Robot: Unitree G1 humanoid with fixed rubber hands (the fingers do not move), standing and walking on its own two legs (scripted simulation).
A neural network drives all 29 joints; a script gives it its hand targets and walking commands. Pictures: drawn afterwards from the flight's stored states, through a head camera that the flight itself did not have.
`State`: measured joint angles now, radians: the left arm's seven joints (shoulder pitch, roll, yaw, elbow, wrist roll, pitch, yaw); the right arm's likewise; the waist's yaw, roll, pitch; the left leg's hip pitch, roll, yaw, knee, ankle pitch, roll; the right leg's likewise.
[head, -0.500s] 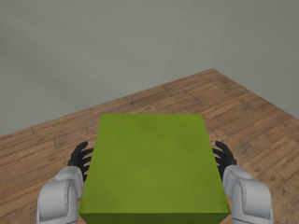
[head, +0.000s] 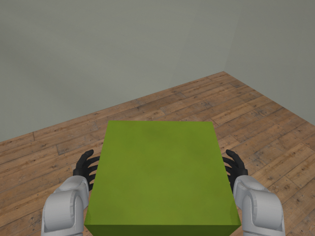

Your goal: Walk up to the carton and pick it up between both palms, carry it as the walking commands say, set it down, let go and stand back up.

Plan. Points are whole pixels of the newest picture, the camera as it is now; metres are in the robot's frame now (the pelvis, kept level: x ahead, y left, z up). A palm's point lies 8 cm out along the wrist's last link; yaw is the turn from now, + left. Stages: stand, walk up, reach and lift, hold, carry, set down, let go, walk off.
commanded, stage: carry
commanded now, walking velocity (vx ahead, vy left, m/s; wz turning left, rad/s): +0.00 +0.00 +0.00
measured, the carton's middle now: (159, 188) +0.28 +0.00 +0.00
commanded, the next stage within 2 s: none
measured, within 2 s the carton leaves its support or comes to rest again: neither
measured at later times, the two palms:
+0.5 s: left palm (81, 183) +0.26 +0.18 +0.06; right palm (236, 182) +0.26 -0.18 +0.07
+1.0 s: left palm (81, 184) +0.26 +0.18 +0.06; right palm (235, 183) +0.26 -0.18 +0.06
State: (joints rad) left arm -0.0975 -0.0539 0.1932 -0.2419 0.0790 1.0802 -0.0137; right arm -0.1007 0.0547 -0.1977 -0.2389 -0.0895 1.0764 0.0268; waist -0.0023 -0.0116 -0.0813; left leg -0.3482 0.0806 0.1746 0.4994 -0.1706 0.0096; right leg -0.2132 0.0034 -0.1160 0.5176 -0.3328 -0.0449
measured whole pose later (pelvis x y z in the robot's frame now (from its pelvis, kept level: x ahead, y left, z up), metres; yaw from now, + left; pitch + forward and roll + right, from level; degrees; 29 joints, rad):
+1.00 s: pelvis +0.00 +0.00 +0.00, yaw +0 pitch +2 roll +0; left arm -0.09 -0.05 0.18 -0.16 0.09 0.97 -0.03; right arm -0.08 0.06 -0.19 -0.16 -0.11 0.97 0.03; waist 0.00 -0.02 -0.08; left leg -0.36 0.07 0.17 0.51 -0.17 0.01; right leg -0.23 -0.01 -0.12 0.53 -0.34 -0.04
